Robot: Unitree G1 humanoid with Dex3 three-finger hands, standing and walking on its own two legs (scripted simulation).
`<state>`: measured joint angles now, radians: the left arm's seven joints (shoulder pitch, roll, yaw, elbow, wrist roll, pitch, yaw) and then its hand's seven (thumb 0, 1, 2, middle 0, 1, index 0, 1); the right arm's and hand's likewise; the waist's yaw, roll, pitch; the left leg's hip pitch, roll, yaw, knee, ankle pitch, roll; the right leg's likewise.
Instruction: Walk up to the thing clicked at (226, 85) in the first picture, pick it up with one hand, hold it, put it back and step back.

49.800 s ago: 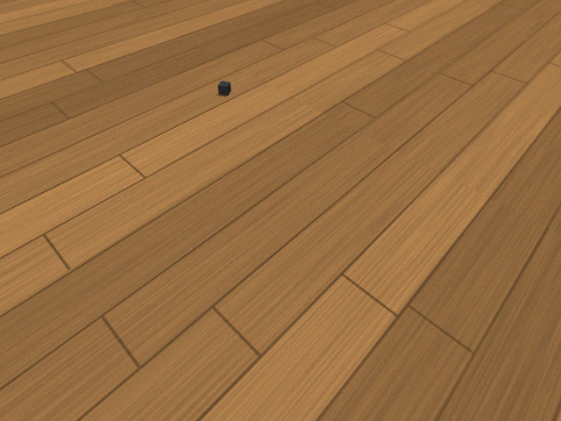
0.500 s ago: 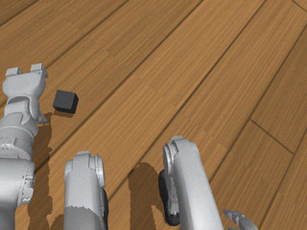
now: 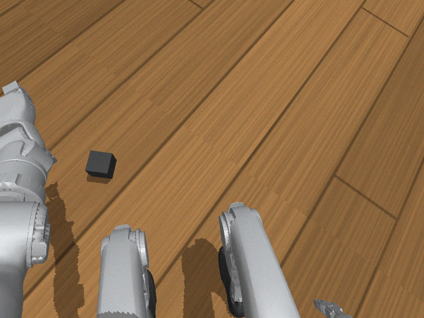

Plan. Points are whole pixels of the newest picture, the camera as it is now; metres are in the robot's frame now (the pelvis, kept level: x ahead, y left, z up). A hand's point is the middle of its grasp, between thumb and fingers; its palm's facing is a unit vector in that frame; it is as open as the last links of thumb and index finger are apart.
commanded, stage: go down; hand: left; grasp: from above
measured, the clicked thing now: (101, 165) +0.54 +0.23 -0.42
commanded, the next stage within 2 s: approach in 1.76 s
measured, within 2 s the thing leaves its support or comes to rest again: neither
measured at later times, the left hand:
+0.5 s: hand (7, 117) +0.50 +0.27 -0.01, palm faces -0.26 -0.29 -0.92, open 13.6 cm
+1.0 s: hand (1, 108) +0.50 +0.27 +0.01, palm faces -0.23 -0.32 -0.92, open 14.2 cm
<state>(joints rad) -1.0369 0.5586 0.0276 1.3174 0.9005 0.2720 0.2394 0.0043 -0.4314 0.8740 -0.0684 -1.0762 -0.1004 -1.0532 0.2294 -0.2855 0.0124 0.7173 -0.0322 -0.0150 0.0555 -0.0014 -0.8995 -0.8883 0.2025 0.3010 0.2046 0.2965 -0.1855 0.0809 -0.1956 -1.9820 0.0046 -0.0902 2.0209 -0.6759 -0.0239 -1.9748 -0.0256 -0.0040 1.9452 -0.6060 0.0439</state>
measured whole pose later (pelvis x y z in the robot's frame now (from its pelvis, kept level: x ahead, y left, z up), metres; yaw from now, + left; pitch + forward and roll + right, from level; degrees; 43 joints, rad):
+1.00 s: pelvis +0.03 +0.00 +0.09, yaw -1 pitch +36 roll -4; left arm -1.08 0.52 0.13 1.38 0.77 0.52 0.37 0.00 -0.51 0.93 -0.09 -0.99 -0.09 -1.01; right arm 0.21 -0.25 0.01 0.80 -0.04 -0.16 0.11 0.00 -0.90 -0.89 0.20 0.30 0.20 0.30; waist -0.20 0.07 -0.19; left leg -1.69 0.05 -0.09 1.73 -0.66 -0.03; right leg -1.69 0.00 -0.02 1.65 -0.58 0.03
